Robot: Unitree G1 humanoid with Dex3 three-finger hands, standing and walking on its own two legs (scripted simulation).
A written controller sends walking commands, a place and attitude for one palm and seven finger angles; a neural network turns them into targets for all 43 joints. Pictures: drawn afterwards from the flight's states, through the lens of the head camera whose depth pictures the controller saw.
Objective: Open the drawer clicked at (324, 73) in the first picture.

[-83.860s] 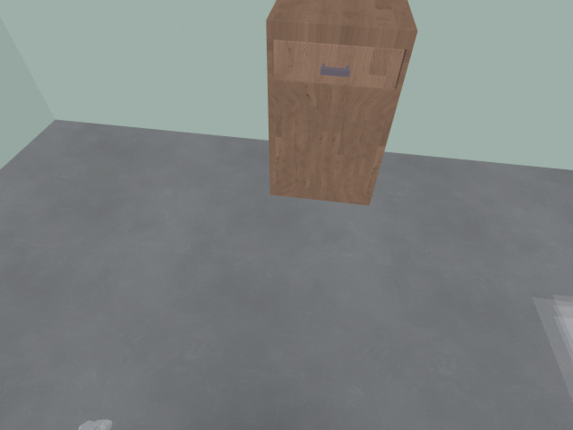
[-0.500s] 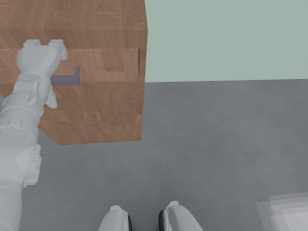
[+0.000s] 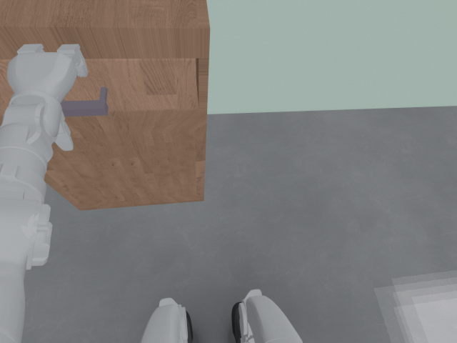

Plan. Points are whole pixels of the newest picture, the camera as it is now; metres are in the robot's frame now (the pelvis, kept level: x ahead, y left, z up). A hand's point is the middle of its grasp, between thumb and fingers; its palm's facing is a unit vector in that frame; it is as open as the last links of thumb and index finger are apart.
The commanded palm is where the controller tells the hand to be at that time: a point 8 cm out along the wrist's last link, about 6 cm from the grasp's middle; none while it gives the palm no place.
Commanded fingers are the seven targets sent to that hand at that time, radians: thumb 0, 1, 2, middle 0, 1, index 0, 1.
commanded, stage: move the hooked fingers above the handle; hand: left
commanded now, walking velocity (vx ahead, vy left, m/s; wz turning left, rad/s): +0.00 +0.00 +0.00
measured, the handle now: (79, 100) +0.58 +0.23 -0.01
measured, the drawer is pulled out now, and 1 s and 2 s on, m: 0.00 0.00 0.00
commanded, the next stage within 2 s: none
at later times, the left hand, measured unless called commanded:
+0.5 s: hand (60, 98) +0.54 +0.24 +0.05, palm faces -0.04 -0.01 -1.00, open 13.5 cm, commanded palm +0.56 +0.24 +0.09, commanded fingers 0.00 -0.50 0.30 -0.30 -1.20 -0.30 -1.20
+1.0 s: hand (61, 99) +0.54 +0.23 +0.05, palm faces -0.03 +0.00 -1.00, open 13.6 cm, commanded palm +0.56 +0.23 +0.08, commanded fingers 0.00 -0.50 0.30 -0.30 -1.20 -0.30 -1.20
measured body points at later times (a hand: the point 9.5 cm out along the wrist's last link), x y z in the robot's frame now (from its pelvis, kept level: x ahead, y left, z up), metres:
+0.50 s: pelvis +0.01 +0.00 +0.00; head +0.14 +0.02 +0.43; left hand +0.54 +0.24 +0.11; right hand +0.00 -0.28 -0.10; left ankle +0.06 +0.09 -0.67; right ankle +0.05 -0.12 -0.67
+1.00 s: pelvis +0.00 +0.00 +0.00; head +0.13 +0.02 +0.43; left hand +0.53 +0.23 +0.10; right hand -0.01 -0.28 -0.11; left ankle +0.06 +0.09 -0.67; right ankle +0.05 -0.12 -0.67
